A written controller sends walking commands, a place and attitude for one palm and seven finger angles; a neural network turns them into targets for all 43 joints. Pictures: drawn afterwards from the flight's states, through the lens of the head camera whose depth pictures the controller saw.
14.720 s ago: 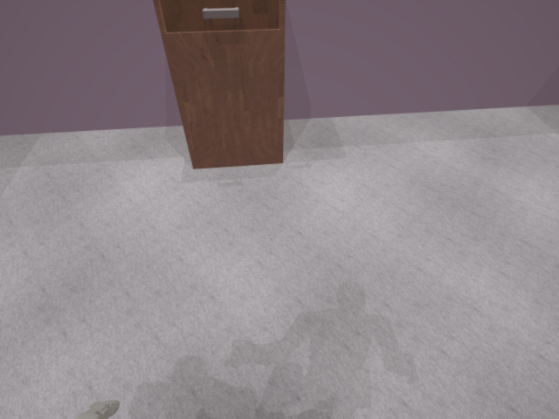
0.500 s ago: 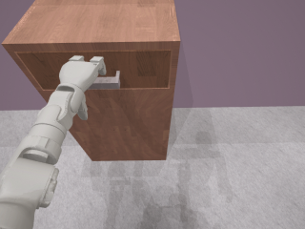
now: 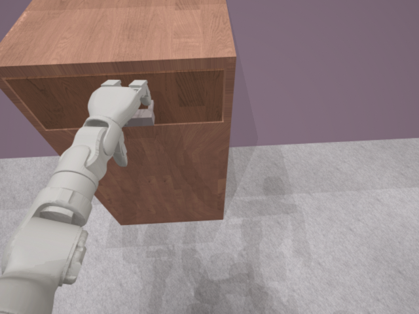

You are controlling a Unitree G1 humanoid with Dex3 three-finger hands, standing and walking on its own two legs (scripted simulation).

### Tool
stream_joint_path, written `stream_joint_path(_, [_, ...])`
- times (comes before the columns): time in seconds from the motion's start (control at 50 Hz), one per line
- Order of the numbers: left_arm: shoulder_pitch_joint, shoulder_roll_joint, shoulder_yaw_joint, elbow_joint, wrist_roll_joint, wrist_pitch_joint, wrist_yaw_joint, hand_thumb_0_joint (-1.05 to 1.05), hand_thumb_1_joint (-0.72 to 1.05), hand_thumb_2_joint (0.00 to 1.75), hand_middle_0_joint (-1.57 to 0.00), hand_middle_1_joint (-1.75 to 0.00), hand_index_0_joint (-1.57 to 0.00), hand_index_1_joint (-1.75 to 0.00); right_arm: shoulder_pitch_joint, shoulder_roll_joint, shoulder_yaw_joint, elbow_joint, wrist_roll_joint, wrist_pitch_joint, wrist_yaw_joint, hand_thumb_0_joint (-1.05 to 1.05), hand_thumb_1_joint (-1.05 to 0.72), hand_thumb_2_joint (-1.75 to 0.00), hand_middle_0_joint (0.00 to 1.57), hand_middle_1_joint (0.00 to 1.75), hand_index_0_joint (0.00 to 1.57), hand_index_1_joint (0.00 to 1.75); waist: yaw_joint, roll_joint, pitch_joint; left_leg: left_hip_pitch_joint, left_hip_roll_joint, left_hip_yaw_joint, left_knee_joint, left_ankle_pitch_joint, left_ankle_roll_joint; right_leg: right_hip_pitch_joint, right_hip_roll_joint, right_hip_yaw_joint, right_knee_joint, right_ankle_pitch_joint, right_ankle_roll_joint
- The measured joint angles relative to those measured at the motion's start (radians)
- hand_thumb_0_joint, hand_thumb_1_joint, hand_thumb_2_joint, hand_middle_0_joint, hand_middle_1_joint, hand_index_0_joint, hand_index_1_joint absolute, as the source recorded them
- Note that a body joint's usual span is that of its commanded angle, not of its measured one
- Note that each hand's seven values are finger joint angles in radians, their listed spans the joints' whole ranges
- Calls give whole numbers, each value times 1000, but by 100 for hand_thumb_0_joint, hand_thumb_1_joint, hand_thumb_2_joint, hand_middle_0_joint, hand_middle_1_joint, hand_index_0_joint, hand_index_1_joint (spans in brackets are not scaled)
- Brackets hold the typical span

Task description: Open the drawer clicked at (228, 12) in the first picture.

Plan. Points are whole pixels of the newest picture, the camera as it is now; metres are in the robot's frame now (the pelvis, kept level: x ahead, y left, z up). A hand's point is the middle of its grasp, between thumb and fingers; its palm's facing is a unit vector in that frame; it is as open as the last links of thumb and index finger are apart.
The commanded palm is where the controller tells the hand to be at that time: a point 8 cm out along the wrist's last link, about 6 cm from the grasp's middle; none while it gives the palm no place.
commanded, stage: move the hooked fingers above the handle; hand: left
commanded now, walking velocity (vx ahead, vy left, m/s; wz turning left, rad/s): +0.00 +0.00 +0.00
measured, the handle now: (124, 111) +0.54 +0.19 +0.05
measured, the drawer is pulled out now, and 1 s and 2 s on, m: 0.00 0.00 0.00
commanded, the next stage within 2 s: lower the fingers behind the handle in 1.34 s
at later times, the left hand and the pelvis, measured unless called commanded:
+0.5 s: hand (120, 127) +0.47 +0.17 +0.08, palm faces -0.11 -0.04 -0.99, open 13.8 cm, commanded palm +0.47 +0.20 +0.16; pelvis -0.01 +0.00 +0.00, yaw +0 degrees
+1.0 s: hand (128, 121) +0.48 +0.16 +0.08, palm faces -0.17 -0.06 -0.98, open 13.8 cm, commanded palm +0.48 +0.19 +0.16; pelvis -0.01 +0.01 +0.00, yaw +0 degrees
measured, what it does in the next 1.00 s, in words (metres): stands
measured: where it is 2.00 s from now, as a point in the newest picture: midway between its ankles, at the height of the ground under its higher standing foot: outside the picture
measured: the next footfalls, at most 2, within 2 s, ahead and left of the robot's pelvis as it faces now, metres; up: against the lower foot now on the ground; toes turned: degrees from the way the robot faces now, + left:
none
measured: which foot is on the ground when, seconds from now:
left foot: down 0.00-1.00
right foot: down 0.00-1.00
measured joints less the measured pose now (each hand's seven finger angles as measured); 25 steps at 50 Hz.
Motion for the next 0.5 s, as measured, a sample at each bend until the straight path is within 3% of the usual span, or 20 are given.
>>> stream_joint_path(0.04, [-16, 15, 16, -3, 21, 3, 71, 0, -49, 30, -33, -120, -33, -121, -4, -2, -6, 15, -5, -11, 4, 0, -90, -90, 20, 30, 20, 30, 2, 1, -1, -22, -1, -3, 14, -4, 0, -20, -1, -4, 11, -4, 0])
stream_joint_path(0.1, [-72, 41, 32, 48, 25, 77, 145, 0, -49, 30, -33, -120, -32, -120, -12, -7, -9, 45, -7, -14, 14, 0, -90, -90, 20, 30, 20, 30, 2, 7, -9, -43, -1, -6, 22, -7, 0, -38, -2, -6, 16, -6, 1])
stream_joint_path(0.14, [-105, 32, 2, 87, 4, 104, 142, 0, -49, 30, -37, -123, -35, -123, -8, -12, -10, 64, -3, -6, 22, 0, -90, -90, 20, 30, 20, 30, 10, 14, -20, -41, -3, -9, 15, -5, 0, -34, -3, -9, 7, -4, 2])
stream_joint_path(0.18, [-136, 2, -30, 119, -14, 173, 117, -1, -49, 30, -38, -124, -37, -127, -4, -17, -7, 78, 4, 9, 29, 0, -90, -90, 20, 30, 20, 30, 14, 21, -30, -28, -4, -11, 3, -1, 2, -20, -4, -10, -6, 0, 5])
stream_joint_path(0.28, [-168, -10, -30, 184, -35, 254, 6, 0, -49, 30, -36, -123, -37, -128, -8, -17, 13, 66, 17, 44, 18, 0, -90, -90, 20, 30, 20, 30, -6, 20, -45, 22, -3, -2, -30, 9, 3, 24, -2, -1, -33, 10, 6])
stream_joint_path(0.34, [-153, 6, -39, 189, -30, 232, -62, 0, -49, 30, -35, -122, -34, -126, -3, -16, 18, 39, 22, 46, 8, 0, -90, -90, 20, 30, 20, 30, -16, 13, -40, 40, 0, 3, -36, 12, 2, 39, 1, 4, -38, 14, 4])
stream_joint_path(0.4, [-109, 17, -48, 155, -32, 170, -101, 0, -49, 30, -33, -121, -33, -124, 3, -19, 15, 13, 22, 37, 0, 0, -90, -90, 20, 30, 20, 30, -18, 6, -24, 38, 2, 5, -28, 11, 2, 37, 3, 6, -30, 15, 3])
stream_joint_path(0.5, [-22, 19, -11, 48, -22, 23, -57, 0, -49, 30, -33, -120, -32, -121, 16, -22, -4, -3, 9, 7, -7, 0, -90, -90, 20, 30, 20, 30, -8, -3, 3, 2, 1, 4, 2, 7, 4, 3, 1, 4, -4, 12, 3])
